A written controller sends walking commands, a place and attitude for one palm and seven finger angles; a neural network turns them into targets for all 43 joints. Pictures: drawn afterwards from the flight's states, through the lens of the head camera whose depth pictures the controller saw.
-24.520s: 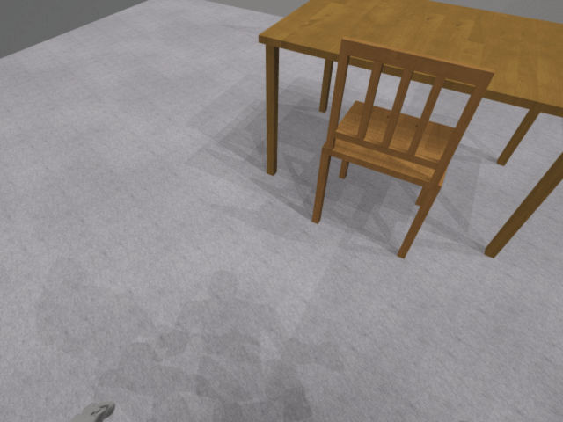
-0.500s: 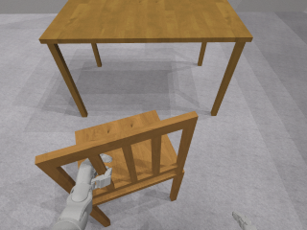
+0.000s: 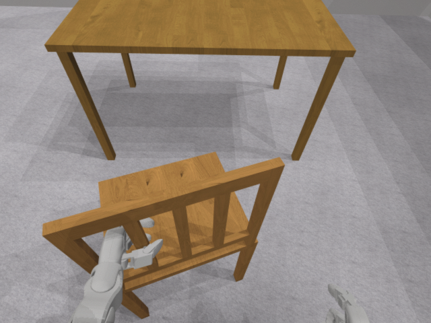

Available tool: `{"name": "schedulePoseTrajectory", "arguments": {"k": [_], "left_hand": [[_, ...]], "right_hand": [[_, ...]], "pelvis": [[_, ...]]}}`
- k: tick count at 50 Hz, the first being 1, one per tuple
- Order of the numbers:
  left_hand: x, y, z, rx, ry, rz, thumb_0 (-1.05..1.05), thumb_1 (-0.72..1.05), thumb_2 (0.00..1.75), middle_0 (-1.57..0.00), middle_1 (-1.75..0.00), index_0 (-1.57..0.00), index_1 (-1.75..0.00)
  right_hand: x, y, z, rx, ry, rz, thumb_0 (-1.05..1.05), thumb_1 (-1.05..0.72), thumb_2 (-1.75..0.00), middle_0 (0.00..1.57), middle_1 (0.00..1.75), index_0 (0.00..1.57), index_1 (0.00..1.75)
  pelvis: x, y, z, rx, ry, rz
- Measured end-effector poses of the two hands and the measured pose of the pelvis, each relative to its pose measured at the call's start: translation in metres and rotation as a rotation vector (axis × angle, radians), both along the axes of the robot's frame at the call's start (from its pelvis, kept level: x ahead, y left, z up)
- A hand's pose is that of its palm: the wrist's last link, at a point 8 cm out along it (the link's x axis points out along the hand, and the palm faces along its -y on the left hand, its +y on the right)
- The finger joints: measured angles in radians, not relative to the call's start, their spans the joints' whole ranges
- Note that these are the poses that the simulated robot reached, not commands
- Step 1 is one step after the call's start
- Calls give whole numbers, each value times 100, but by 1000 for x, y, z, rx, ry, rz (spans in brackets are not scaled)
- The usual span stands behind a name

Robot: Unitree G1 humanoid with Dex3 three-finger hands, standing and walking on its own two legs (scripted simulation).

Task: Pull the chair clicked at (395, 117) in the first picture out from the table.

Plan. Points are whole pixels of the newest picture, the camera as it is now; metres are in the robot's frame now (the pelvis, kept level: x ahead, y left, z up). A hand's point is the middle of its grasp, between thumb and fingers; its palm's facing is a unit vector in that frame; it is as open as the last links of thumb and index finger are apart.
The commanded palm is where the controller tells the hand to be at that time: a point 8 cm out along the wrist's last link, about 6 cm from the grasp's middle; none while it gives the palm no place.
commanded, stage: open the thumb and straighten the fingers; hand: left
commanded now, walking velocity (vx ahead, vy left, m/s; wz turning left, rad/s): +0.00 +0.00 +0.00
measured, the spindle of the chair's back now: (182, 233) +0.32 +0.08 -0.10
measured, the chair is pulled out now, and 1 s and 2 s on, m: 0.57 0.57 0.56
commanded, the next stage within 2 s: draw the fingers out of the gap in 0.54 s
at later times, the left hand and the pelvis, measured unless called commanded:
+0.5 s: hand (136, 246) +0.28 +0.17 -0.06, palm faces +0.10 -0.98 -0.19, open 16.8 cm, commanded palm +0.25 +0.22 -0.03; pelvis +0.03 +0.00 -0.02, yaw +1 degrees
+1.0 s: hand (131, 281) +0.21 +0.16 -0.06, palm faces +0.09 -0.98 -0.18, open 17.5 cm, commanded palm +0.18 +0.22 -0.03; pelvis +0.02 +0.00 -0.03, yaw +2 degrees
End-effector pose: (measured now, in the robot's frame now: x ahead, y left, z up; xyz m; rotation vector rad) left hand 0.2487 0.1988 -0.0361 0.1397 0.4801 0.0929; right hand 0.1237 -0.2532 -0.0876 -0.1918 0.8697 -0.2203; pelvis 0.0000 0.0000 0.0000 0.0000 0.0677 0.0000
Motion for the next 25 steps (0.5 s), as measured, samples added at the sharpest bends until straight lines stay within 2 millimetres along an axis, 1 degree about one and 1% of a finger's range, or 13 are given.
{"name": "schedulePoseTrajectory", "arguments": {"k": [3, 6, 8, 11, 14, 18, 21, 25], "left_hand": [[4, 2, -1, 11, 11, -6, 3, 18, 55, -34, -131, -49, -144], [7, 9, -2, 18, 31, 14, 2, -6, 44, -37, -130, -47, -138], [8, 13, -2, 24, 40, 25, 2, -19, 37, -37, -125, -45, -131], [7, 14, -1, 22, 43, 29, 1, -34, 30, -35, -114, -40, -117], [5, 10, -2, 11, 44, 21, 0, -43, 26, -31, -98, -34, -100], [4, 5, -6, 6, 57, 12, 0, -49, 23, -24, -73, -25, -74], [5, 10, -7, 21, 60, 29, 0, -52, 22, -18, -53, -18, -53], [4, 17, -1, 34, 42, 51, 0, -53, 21, -10, -29, -10, -29]], "right_hand": [[4, 5, -8, 10, 1, 17, 1, -91, -90, 20, 30, 20, 30], [9, 10, -15, 21, 2, 24, 1, -91, -90, 20, 30, 20, 30], [13, 14, -18, 28, -4, 30, 1, -91, -90, 20, 30, 20, 30], [22, 19, -22, 36, -19, 42, 1, -91, -90, 20, 30, 20, 30], [32, 22, -23, 37, -37, 56, 1, -91, -90, 20, 30, 20, 30], [46, 23, -23, 27, -63, 76, 1, -91, -90, 20, 30, 20, 30], [54, 22, -21, 16, -78, 85, 1, -91, -90, 20, 30, 20, 30], [62, 18, -18, 5, -98, 91, 1, -91, -90, 20, 30, 20, 30]], "pelvis": [[1, 4, -4, -1, 28, 3], [4, 7, -8, 0, 51, 1], [8, 9, -10, 0, 63, 2], [13, 10, -13, -1, 78, 5], [18, 11, -17, -3, 88, 11], [23, 10, -21, -5, 96, 18], [25, 7, -23, -5, 103, 21], [28, 4, -25, -8, 108, 26]]}}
